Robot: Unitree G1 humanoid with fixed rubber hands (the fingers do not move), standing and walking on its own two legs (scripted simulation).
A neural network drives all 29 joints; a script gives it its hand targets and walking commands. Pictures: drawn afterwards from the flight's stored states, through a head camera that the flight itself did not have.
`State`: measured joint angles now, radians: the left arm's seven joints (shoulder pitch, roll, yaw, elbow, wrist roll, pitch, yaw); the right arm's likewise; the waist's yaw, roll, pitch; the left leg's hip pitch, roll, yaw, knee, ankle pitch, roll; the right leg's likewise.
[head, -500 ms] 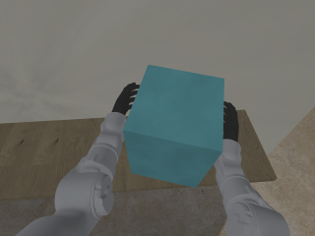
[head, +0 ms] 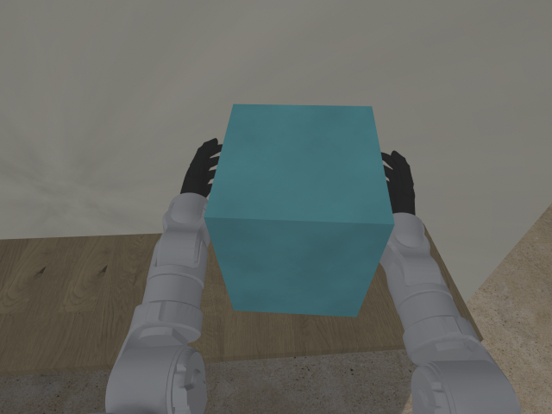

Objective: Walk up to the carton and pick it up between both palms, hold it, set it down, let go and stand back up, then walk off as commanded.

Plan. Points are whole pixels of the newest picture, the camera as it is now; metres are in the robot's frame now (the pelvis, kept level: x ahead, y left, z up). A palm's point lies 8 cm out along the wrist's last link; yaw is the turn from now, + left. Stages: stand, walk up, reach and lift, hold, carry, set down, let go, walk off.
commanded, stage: reach and lift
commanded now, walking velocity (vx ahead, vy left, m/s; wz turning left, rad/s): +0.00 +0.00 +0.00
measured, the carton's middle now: (297, 215) +0.39 -0.04 +0.10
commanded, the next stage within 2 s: hold in 1.60 s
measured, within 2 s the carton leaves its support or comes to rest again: neither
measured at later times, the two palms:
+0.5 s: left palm (183, 190) +0.37 +0.12 +0.18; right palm (402, 196) +0.35 -0.17 +0.17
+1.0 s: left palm (168, 189) +0.36 +0.13 +0.19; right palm (392, 180) +0.36 -0.16 +0.19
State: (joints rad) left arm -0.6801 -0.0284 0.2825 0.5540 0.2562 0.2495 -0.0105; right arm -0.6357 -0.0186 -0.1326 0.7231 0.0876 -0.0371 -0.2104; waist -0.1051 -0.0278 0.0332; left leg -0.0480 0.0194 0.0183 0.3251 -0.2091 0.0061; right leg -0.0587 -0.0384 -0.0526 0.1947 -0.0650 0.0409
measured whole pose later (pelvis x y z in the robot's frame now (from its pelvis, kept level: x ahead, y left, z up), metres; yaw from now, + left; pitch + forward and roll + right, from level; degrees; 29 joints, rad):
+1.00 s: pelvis -0.02 -0.01 +0.00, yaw +3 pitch -8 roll -1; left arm -0.69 -0.05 0.33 0.26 0.30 0.62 -0.02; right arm -0.76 -0.04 -0.09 0.65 0.16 0.24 -0.19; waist -0.10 -0.04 0.06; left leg -0.02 0.02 -0.03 0.37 -0.21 -0.01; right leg -0.01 -0.03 -0.09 0.25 -0.09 0.02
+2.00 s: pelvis -0.02 -0.02 +0.00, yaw +2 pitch -8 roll -1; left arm -0.77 -0.04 0.37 0.28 0.29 0.74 -0.01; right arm -0.89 -0.07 -0.09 0.69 0.21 0.38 -0.21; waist -0.08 -0.03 0.00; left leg -0.02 0.02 -0.03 0.37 -0.20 -0.01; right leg -0.03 -0.02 -0.06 0.27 -0.09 0.02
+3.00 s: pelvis -0.01 -0.02 +0.00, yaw +2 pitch -9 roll -1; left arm -0.74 -0.04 0.37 0.16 0.29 0.82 -0.04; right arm -0.86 -0.08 -0.05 0.58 0.27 0.46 -0.24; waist -0.09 -0.02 -0.01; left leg 0.00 0.03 -0.04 0.37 -0.22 -0.02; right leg -0.01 -0.01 -0.05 0.27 -0.11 0.01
